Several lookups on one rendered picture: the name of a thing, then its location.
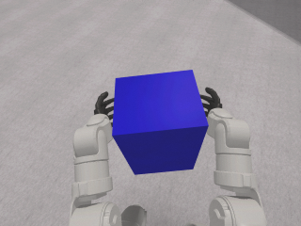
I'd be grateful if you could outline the right robot hand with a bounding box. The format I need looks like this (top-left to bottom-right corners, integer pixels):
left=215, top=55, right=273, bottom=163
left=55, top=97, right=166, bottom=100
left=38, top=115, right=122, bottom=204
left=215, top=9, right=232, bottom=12
left=199, top=87, right=223, bottom=118

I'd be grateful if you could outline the robot right forearm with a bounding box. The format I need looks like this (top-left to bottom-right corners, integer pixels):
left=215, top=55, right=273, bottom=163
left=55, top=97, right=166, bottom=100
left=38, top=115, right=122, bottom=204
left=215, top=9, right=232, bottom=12
left=206, top=107, right=267, bottom=226

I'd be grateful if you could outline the robot left thigh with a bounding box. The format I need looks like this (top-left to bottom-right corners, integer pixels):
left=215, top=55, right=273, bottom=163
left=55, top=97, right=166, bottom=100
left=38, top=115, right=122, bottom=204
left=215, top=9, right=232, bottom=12
left=121, top=205, right=148, bottom=226

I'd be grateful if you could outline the right robot upper arm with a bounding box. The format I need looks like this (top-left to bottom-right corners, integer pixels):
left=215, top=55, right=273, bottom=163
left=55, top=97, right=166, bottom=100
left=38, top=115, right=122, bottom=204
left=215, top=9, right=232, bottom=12
left=209, top=195, right=267, bottom=226

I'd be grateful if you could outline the robot left forearm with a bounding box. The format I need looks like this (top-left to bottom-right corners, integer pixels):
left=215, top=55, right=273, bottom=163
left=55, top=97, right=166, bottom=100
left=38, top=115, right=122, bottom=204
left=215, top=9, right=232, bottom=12
left=68, top=114, right=113, bottom=226

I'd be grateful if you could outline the left robot upper arm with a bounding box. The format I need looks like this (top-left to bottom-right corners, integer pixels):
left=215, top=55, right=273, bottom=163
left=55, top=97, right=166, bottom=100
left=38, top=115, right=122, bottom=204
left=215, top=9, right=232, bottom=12
left=69, top=202, right=122, bottom=226

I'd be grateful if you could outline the left robot hand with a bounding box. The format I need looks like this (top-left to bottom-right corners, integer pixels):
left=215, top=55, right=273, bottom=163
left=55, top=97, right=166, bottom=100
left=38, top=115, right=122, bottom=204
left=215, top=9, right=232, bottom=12
left=94, top=91, right=115, bottom=127

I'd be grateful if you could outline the carton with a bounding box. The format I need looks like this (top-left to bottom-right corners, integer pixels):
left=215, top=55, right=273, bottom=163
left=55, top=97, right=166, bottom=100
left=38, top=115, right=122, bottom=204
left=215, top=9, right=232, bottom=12
left=112, top=70, right=209, bottom=175

